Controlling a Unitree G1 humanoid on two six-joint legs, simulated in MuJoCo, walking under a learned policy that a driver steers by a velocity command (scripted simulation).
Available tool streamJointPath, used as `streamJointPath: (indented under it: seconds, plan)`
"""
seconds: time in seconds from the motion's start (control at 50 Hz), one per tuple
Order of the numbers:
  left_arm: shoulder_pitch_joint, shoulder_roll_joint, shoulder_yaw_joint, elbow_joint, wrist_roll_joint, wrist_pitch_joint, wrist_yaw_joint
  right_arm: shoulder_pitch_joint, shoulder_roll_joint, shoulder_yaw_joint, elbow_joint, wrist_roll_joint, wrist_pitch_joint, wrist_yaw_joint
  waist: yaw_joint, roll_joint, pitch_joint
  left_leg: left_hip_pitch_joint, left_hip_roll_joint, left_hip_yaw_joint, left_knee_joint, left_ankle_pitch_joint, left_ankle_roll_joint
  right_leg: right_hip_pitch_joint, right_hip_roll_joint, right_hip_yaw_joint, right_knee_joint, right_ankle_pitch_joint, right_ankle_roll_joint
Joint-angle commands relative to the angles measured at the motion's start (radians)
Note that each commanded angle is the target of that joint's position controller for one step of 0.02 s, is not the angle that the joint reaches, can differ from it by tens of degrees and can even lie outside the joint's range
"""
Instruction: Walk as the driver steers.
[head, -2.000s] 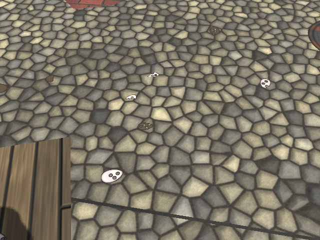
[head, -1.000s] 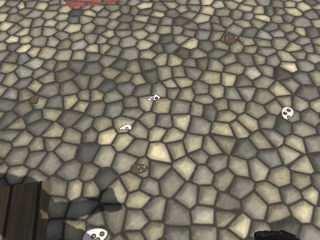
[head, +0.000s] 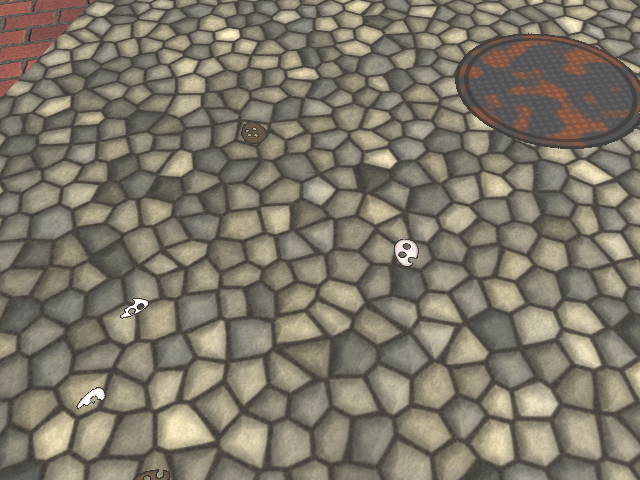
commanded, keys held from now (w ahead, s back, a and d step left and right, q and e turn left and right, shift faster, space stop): w+e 0.12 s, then w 0.58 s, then w+q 0.30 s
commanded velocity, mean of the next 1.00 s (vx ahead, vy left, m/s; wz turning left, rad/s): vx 0.42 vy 0.00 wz -0.13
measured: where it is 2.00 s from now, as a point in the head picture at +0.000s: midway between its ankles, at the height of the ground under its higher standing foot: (351, 288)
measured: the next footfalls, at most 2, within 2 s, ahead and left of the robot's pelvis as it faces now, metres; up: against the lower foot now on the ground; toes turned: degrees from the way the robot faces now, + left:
left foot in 0.10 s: +0.04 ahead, +0.12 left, +0.00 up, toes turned -7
right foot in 0.56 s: +0.29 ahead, -0.14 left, +0.00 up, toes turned -13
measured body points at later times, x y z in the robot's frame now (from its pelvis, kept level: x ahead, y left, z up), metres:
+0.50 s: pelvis +0.13 +0.00 -0.01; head +0.16 +0.01 +0.44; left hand +0.36 +0.18 -0.12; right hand +0.01 -0.23 -0.13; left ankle +0.00 +0.12 -0.74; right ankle +0.23 -0.14 -0.71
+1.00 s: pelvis +0.37 -0.08 -0.01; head +0.40 -0.08 +0.44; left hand +0.36 +0.17 -0.15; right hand +0.50 -0.33 -0.13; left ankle +0.56 +0.02 -0.70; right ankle +0.25 -0.13 -0.74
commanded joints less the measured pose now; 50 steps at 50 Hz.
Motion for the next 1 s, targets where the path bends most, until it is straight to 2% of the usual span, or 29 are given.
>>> streamJointPath:
  seconds: [0.02, 0.04, 0.06, 0.08, 0.1, 0.12, 0.14, 0.16, 0.18, 0.2, 0.24, 0.34, 0.4, 0.46, 0.5, 0.52, 0.54, 0.56, 0.58, 0.6, 0.62, 0.64, 0.66, 0.7, 0.74, 0.8, 0.86, 0.92, 1.0]
  plan:
    - [0.007, 0.168, 0.043, -0.058, 0.008, -0.007, -0.009, -0.028, -0.083, -0.012, -0.089, 0.002, -0.034, 0.006, -0.005, -0.134, -0.044, 0.012, -0.033, 0.010, -0.102, -0.049, 0.021, 0.047, -0.255, 0.399, -0.190, -0.402, -0.175]
    - [-0.011, 0.170, 0.046, -0.064, 0.007, -0.008, -0.013, -0.001, -0.080, -0.010, -0.089, 0.008, -0.043, 0.004, -0.024, -0.126, -0.042, 0.086, -0.046, 0.010, -0.165, -0.057, 0.036, 0.002, -0.245, 0.410, -0.182, -0.413, -0.163]
    - [-0.056, 0.167, 0.047, -0.077, 0.003, -0.006, -0.016, 0.061, -0.070, -0.007, -0.076, 0.014, -0.052, 0.001, -0.069, -0.115, -0.035, 0.215, -0.057, 0.014, -0.279, -0.023, 0.055, -0.083, -0.214, 0.396, -0.161, -0.427, -0.135]
    - [-0.107, 0.156, 0.047, -0.093, -0.004, -0.004, -0.013, 0.157, -0.063, -0.007, -0.049, 0.020, -0.060, -0.007, -0.133, -0.092, -0.020, 0.390, -0.056, 0.030, -0.449, 0.078, 0.072, -0.206, -0.154, 0.358, -0.117, -0.472, -0.083]
    - [-0.121, 0.106, 0.038, -0.112, -0.011, -0.011, -0.008, 0.239, -0.131, -0.024, -0.028, 0.013, -0.068, -0.023, -0.160, 0.015, -0.007, 0.562, 0.058, -0.069, -0.557, 0.003, 0.092, -0.387, -0.068, 0.251, 0.043, -0.525, -0.009]
    - [-0.069, 0.001, 0.009, -0.134, -0.028, -0.025, -0.007, 0.268, -0.233, -0.040, -0.046, -0.002, -0.073, -0.032, -0.137, 0.240, -0.083, 0.633, 0.380, -0.447, -0.682, -0.313, 0.145, -0.481, 0.058, 0.028, 0.389, -0.486, 0.037]
    - [-0.130, 0.089, 0.021, -0.140, 0.007, -0.034, -0.009, 0.181, -0.260, -0.051, -0.053, -0.021, -0.074, -0.029, -0.108, 0.136, 0.053, 0.437, 0.419, -0.571, -0.750, -0.395, 0.199, -0.562, 0.001, 0.018, 0.486, -0.325, 0.041]
    - [-0.123, 0.113, 0.027, -0.138, 0.017, -0.041, -0.022, 0.136, -0.193, -0.038, -0.058, -0.018, -0.080, -0.022, -0.059, 0.084, 0.101, 0.355, 0.377, -0.508, -0.741, -0.363, 0.205, -0.513, -0.052, 0.050, 0.532, -0.227, 0.037]
    - [-0.070, 0.110, 0.027, -0.109, 0.016, -0.045, -0.037, 0.093, -0.140, -0.025, -0.062, -0.007, -0.091, -0.011, -0.023, 0.082, 0.106, 0.339, 0.310, -0.403, -0.740, -0.263, 0.183, -0.482, -0.059, 0.039, 0.561, -0.160, 0.049]
    - [-0.026, 0.102, 0.025, -0.083, 0.020, -0.045, -0.046, 0.087, -0.120, -0.019, -0.064, -0.003, -0.102, -0.001, -0.015, 0.109, 0.088, 0.341, 0.256, -0.306, -0.738, -0.156, 0.167, -0.454, -0.054, 0.018, 0.599, -0.121, 0.060]
    - [-0.026, 0.085, 0.019, -0.072, 0.023, -0.046, -0.058, 0.145, -0.096, -0.014, -0.041, -0.003, -0.121, 0.011, -0.031, 0.117, 0.072, 0.351, 0.213, -0.198, -0.732, -0.005, 0.172, -0.450, -0.065, -0.003, 0.650, -0.064, 0.068]
    - [-0.192, 0.064, 0.000, -0.120, 0.021, -0.048, -0.062, 0.290, -0.098, -0.019, 0.026, 0.002, -0.140, 0.029, -0.088, 0.104, 0.085, 0.452, 0.214, -0.110, -0.716, 0.254, 0.201, -0.540, -0.101, -0.051, 0.546, 0.011, 0.091]
    - [-0.302, 0.031, -0.024, -0.154, 0.023, -0.053, -0.072, 0.325, -0.092, -0.016, 0.052, 0.005, -0.140, 0.031, -0.110, 0.115, 0.084, 0.446, 0.202, -0.052, -0.698, 0.427, 0.205, -0.469, -0.146, -0.166, 0.380, 0.045, 0.101]
    - [-0.377, 0.015, -0.040, -0.182, 0.012, -0.059, -0.076, 0.378, -0.111, -0.017, 0.085, 0.000, -0.138, 0.029, -0.130, 0.132, 0.087, 0.447, 0.223, -0.028, -0.660, 0.580, 0.205, -0.357, -0.140, -0.229, 0.241, 0.000, 0.074]
    - [-0.352, 0.029, -0.039, -0.178, 0.010, -0.063, -0.067, 0.383, -0.128, -0.020, 0.101, 0.001, -0.131, 0.025, -0.105, 0.142, 0.081, 0.450, 0.246, -0.020, -0.611, 0.721, 0.201, -0.255, -0.115, -0.248, 0.176, -0.046, 0.034]
    - [-0.299, 0.041, -0.033, -0.162, 0.010, -0.066, -0.058, 0.374, -0.134, -0.020, 0.106, 0.002, -0.128, 0.024, -0.072, 0.142, 0.054, 0.450, 0.249, -0.007, -0.544, 0.882, 0.191, -0.160, -0.086, -0.257, 0.146, -0.064, 0.011]
    - [-0.189, 0.058, -0.023, -0.125, 0.010, -0.073, -0.047, 0.367, -0.140, -0.019, 0.113, 0.006, -0.124, 0.024, -0.017, 0.125, -0.007, 0.449, 0.235, 0.019, -0.414, 1.022, 0.177, -0.019, -0.056, -0.261, 0.091, -0.048, -0.013]
    - [-0.025, 0.087, -0.010, -0.068, 0.018, -0.085, -0.034, 0.357, -0.135, -0.016, 0.114, 0.015, -0.121, 0.023, 0.055, 0.092, -0.104, 0.370, 0.198, 0.063, -0.227, 1.002, 0.154, 0.211, -0.059, -0.245, 0.045, -0.002, -0.040]
    - [0.152, 0.160, 0.010, -0.036, 0.041, -0.095, -0.018, 0.340, -0.097, -0.002, 0.079, 0.019, -0.121, 0.025, 0.124, 0.004, -0.232, 0.163, 0.159, 0.092, 0.048, 0.662, 0.136, 0.475, -0.276, -0.011, 0.012, -0.176, -0.087]
    - [0.195, 0.245, 0.027, -0.024, 0.042, -0.092, -0.011, 0.420, 0.022, 0.021, 0.046, 0.039, -0.120, 0.033, 0.068, -0.252, -0.334, -0.166, -0.007, 0.126, 0.376, -0.084, 0.099, 0.675, -0.567, 0.478, -0.094, -0.237, -0.193]
    - [0.159, 0.200, 0.022, -0.023, 0.003, -0.084, -0.015, 0.347, -0.108, -0.014, 0.059, 0.013, -0.116, 0.024, 0.080, -0.096, -0.263, -0.223, 0.020, 0.003, 0.455, -0.052, 0.119, 0.563, -0.529, 0.505, -0.135, -0.212, -0.188]
    - [0.059, 0.150, 0.005, -0.026, -0.003, -0.085, -0.018, 0.285, -0.097, -0.017, 0.035, 0.014, -0.121, 0.031, 0.026, -0.082, -0.124, -0.241, 0.065, 0.000, 0.439, 0.046, 0.128, 0.432, -0.479, 0.336, -0.149, -0.134, -0.164]
    - [0.002, 0.097, -0.007, -0.030, -0.003, -0.093, -0.023, 0.264, -0.073, -0.010, 0.038, 0.014, -0.126, 0.036, -0.001, -0.056, -0.057, -0.204, 0.093, 0.008, 0.385, 0.105, 0.126, 0.312, -0.427, 0.225, -0.184, -0.015, -0.140]
    - [-0.034, 0.051, -0.022, -0.019, -0.008, -0.106, -0.019, 0.288, -0.046, -0.008, 0.059, -0.010, -0.103, 0.047, -0.055, -0.079, -0.011, -0.125, 0.120, 0.024, 0.315, 0.139, 0.105, 0.187, -0.342, 0.086, -0.232, 0.078, -0.100]
    - [-0.001, 0.051, -0.024, 0.002, -0.008, -0.124, -0.015, 0.299, -0.029, -0.009, 0.069, -0.011, -0.082, 0.061, -0.072, -0.071, -0.007, -0.116, 0.110, 0.033, 0.304, 0.155, 0.094, 0.164, -0.335, 0.017, -0.263, 0.162, -0.101]
    - [0.054, 0.060, -0.023, 0.035, -0.008, -0.137, -0.010, 0.196, -0.027, -0.014, 0.041, -0.008, -0.069, 0.070, -0.064, -0.070, 0.048, -0.220, 0.110, 0.018, 0.264, 0.248, 0.084, 0.162, -0.328, -0.073, -0.310, 0.189, -0.085]
    - [0.090, 0.045, -0.032, 0.055, -0.006, -0.141, -0.008, 0.081, -0.025, -0.012, 0.004, -0.004, -0.070, 0.072, -0.049, -0.062, 0.079, -0.285, 0.092, 0.016, 0.153, 0.359, 0.079, 0.182, -0.314, -0.152, -0.319, 0.264, -0.064]
    - [0.109, 0.049, -0.038, 0.069, -0.008, -0.146, -0.001, -0.018, -0.006, 0.002, -0.028, -0.006, -0.075, 0.079, -0.033, -0.057, 0.086, -0.245, 0.075, 0.076, -0.008, 0.458, 0.085, 0.201, -0.307, -0.227, -0.312, 0.376, -0.041]
    - [0.177, 0.068, -0.039, 0.108, -0.006, -0.140, 0.018, -0.131, -0.002, 0.014, -0.078, -0.009, -0.079, 0.085, -0.004, -0.047, 0.098, -0.223, 0.050, 0.155, -0.167, 0.433, 0.123, 0.338, -0.342, -0.279, -0.261, 0.551, -0.025]
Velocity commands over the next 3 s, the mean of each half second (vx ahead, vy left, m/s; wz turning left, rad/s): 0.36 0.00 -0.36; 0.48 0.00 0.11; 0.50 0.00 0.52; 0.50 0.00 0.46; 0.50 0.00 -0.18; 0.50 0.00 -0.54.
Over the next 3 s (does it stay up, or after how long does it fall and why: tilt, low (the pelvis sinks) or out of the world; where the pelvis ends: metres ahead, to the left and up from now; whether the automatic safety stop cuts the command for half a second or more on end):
stays up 1.39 0.15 0.00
